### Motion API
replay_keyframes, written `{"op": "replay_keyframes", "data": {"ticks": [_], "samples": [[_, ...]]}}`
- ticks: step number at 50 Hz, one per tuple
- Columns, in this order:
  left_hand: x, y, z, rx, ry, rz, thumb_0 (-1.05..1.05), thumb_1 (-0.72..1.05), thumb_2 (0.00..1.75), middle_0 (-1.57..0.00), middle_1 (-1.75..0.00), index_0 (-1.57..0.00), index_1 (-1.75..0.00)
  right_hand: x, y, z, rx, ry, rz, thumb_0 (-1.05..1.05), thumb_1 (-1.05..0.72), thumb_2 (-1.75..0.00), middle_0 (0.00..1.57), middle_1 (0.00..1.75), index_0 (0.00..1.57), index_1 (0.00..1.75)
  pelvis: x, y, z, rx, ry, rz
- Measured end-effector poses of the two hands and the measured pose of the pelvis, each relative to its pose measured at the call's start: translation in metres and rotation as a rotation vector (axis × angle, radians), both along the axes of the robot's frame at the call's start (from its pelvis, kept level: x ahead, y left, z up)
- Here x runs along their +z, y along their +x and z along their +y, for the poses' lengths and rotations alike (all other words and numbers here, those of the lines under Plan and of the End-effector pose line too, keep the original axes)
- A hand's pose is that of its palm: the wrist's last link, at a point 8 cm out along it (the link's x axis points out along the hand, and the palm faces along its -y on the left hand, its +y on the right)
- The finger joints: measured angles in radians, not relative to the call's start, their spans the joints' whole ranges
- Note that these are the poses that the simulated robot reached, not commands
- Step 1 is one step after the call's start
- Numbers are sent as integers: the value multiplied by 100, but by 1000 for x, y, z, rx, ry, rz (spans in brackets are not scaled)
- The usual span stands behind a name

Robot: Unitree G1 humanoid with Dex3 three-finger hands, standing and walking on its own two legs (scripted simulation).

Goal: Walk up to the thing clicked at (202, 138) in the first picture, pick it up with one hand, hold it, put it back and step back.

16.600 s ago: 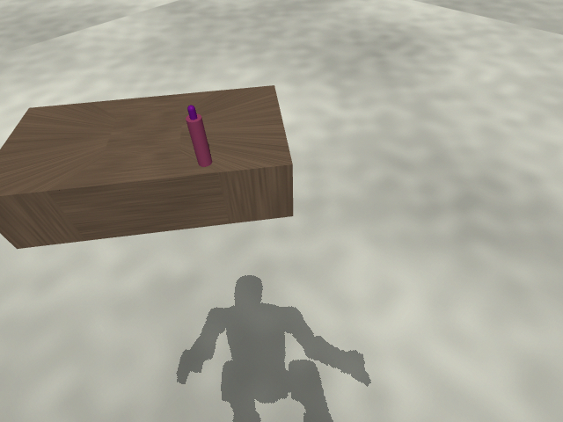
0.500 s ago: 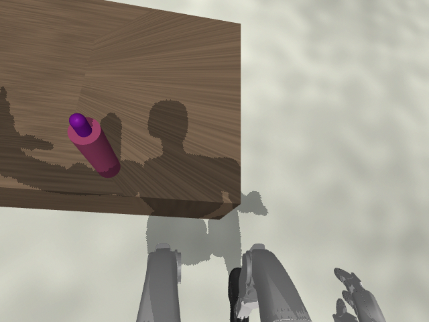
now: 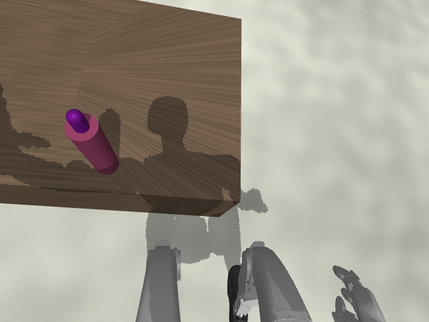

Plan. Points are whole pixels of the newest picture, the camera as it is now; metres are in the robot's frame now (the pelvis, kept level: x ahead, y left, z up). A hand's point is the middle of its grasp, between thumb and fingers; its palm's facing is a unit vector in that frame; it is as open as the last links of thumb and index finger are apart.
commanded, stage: go down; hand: left
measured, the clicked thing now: (93, 144) +0.46 +0.27 -0.15
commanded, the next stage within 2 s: none
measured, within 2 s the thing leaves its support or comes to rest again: neither
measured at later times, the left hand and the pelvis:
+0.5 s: hand out of the picture +0.35 +0.47 +0.07, palm faces +0.36 -0.93 +0.01, open 17.6 cm; pelvis +0.00 +0.00 +0.00, yaw +0 degrees
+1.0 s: hand out of the picture +0.36 +0.48 +0.08, palm faces +0.37 -0.93 +0.01, open 17.7 cm; pelvis +0.00 +0.00 +0.01, yaw +0 degrees
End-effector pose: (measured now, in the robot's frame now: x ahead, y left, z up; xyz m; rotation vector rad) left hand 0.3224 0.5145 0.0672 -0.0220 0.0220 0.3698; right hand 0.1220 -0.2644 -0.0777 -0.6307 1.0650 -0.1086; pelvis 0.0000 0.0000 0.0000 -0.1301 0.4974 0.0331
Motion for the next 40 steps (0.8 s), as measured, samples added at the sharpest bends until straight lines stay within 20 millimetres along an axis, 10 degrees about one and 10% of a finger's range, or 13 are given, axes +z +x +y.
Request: {"op": "replay_keyframes", "data": {"ticks": [40], "samples": [[8,-6,1,19,0,11,-1,-61,8,-4,-9,-5,-9,4,-3,2,-12,15,-8,0,-88,-90,21,30,21,30,6,0,1,-2,4,-10]]}}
